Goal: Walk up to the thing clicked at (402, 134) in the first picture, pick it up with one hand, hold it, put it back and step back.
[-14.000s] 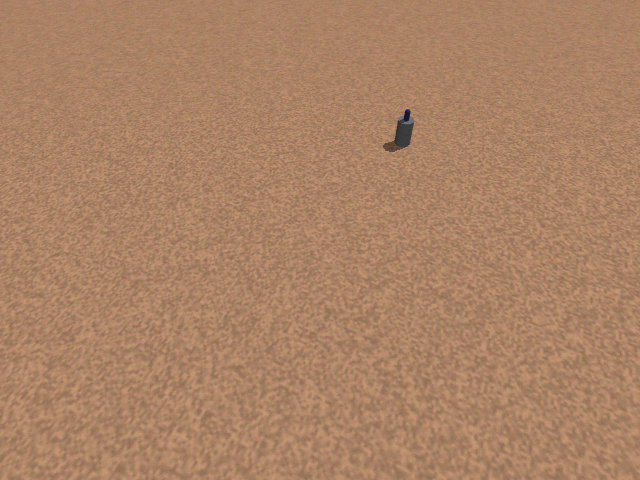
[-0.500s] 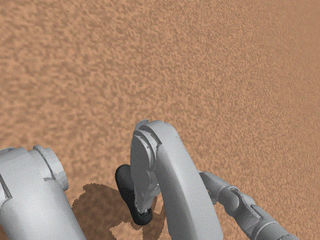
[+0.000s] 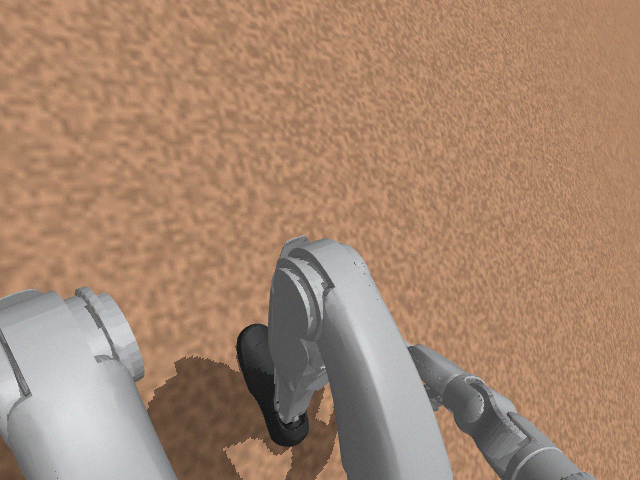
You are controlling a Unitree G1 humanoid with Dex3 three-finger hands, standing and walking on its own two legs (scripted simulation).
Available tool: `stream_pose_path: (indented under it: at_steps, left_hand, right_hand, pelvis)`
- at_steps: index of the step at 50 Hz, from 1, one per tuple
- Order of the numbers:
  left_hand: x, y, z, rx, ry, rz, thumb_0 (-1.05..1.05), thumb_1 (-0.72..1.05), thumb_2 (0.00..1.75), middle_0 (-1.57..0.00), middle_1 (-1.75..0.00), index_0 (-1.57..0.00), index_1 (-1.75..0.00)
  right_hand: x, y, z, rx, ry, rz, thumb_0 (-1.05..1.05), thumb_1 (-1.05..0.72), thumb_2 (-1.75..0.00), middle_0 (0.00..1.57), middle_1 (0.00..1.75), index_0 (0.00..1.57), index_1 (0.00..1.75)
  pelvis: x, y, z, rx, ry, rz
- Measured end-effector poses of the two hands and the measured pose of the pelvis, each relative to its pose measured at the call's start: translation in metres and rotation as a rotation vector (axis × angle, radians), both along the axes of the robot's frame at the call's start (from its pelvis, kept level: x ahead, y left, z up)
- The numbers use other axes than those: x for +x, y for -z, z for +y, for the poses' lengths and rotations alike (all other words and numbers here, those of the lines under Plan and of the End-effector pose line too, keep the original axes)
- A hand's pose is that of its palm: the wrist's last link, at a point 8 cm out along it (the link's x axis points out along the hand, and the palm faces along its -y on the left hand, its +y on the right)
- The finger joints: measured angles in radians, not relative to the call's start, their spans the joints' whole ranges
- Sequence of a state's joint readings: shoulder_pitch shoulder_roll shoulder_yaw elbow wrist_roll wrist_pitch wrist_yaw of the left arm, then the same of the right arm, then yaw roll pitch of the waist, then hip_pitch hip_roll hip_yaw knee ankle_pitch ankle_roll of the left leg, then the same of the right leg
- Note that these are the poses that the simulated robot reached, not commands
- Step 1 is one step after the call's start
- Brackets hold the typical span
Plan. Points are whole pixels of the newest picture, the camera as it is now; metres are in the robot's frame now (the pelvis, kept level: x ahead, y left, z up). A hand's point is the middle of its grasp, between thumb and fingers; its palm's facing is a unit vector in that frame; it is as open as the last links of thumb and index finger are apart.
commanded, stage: settle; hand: left
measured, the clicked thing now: out of the picture +0.44 +0.31 -0.18
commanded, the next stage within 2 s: lift in 1.64 s
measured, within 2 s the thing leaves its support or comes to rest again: leaves its support in 0.06 s
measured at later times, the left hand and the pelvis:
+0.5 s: hand out of the picture +0.40 +0.34 -0.05, palm faces +0.37 -0.93 -0.06, open 9.3 cm; pelvis +0.01 -0.01 +0.04, yaw +5 degrees
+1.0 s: hand out of the picture +0.40 +0.31 +0.01, palm faces +0.35 -0.93 -0.08, open 9.3 cm; pelvis +0.02 -0.02 +0.06, yaw +9 degrees
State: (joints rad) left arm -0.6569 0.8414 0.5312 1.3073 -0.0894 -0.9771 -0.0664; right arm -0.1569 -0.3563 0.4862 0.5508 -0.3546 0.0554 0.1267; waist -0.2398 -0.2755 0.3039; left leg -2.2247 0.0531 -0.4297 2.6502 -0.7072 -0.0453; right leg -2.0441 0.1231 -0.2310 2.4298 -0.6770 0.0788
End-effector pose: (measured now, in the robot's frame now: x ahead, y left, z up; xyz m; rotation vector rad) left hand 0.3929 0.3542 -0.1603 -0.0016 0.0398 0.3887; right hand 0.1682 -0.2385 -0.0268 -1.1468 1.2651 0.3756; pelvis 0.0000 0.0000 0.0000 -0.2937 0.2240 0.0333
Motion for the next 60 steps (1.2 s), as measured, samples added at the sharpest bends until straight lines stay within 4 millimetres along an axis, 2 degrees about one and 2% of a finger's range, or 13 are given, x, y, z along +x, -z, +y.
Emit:
stream_pose_path:
  at_steps: [4,9,18,22,26,39,46,54,60]
  left_hand:
    - [-0.008,-0.004,0.001,-0.005,0.009,0.017,0.0,-0.4,0.95,-0.59,-1.04,-0.87,-1.19]
    - [-0.022,-0.019,0.006,0.003,0.012,0.047,0.0,-0.4,0.95,-0.59,-1.04,-0.87,-1.19]
    - [-0.035,-0.074,0.024,0.037,-0.008,0.053,0.0,-0.4,0.95,-0.59,-1.03,-0.87,-1.18]
    - [-0.034,-0.099,0.026,0.058,0.007,0.036,0.0,-0.4,0.95,-0.6,-1.02,-0.87,-1.18]
    - [-0.034,-0.115,0.025,0.05,0.008,0.029,0.0,-0.4,0.95,-0.6,-1.02,-0.87,-1.18]
    - [-0.04,-0.138,0.005,0.038,0.034,0.074,0.0,-0.41,0.96,-0.61,-1.0,-0.89,-1.17]
    - [-0.035,-0.162,0.002,0.06,0.029,0.062,0.01,-0.44,0.98,-0.62,-1.0,-0.9,-1.16]
    - [-0.023,-0.185,0.003,0.061,0.026,0.045,0.01,-0.45,1.0,-0.62,-1.01,-0.9,-1.16]
    - [-0.025,-0.19,-0.001,0.044,0.032,0.059,0.01,-0.46,1.02,-0.61,-1.03,-0.9,-1.17]
  right_hand:
    - [-0.001,0.003,0.0,0.01,0.035,0.011,0.0,-0.91,-0.9,0.21,0.3,0.2,0.3]
    - [0.0,0.005,0.003,0.044,0.075,0.016,0.0,-0.92,-0.9,0.21,0.3,0.2,0.3]
    - [0.02,0.005,0.009,0.142,0.142,-0.052,0.0,-0.92,-0.9,0.21,0.3,0.2,0.3]
    - [0.03,0.006,0.008,0.185,0.179,-0.089,0.0,-0.92,-0.9,0.21,0.3,0.2,0.3]
    - [0.037,0.008,0.005,0.219,0.22,-0.115,0.0,-0.91,-0.9,0.21,0.3,0.2,0.3]
    - [0.033,0.021,-0.01,0.277,0.346,-0.108,0.0,-0.9,-0.9,0.21,0.3,0.2,0.3]
    - [0.022,0.025,-0.015,0.296,0.407,-0.09,0.0,-0.91,-0.9,0.21,0.3,0.2,0.3]
    - [0.017,0.02,-0.019,0.308,0.458,-0.107,0.0,-0.91,-0.9,0.21,0.3,0.2,0.3]
    - [0.019,0.012,-0.023,0.311,0.478,-0.137,0.0,-0.91,-0.9,0.21,0.3,0.2,0.3]
  pelvis:
    - [0.002,-0.004,-0.001,0.006,-0.006,0.02]
    - [0.006,-0.012,-0.004,0.016,-0.017,0.063]
    - [0.012,-0.03,-0.007,0.038,-0.042,0.147]
    - [0.013,-0.035,-0.008,0.05,-0.052,0.18]
    - [0.015,-0.038,-0.009,0.063,-0.059,0.206]
    - [0.02,-0.048,-0.019,0.113,-0.082,0.276]
    - [0.022,-0.056,-0.021,0.132,-0.088,0.308]
    - [0.024,-0.065,-0.022,0.139,-0.09,0.331]
    - [0.024,-0.071,-0.021,0.143,-0.094,0.339]
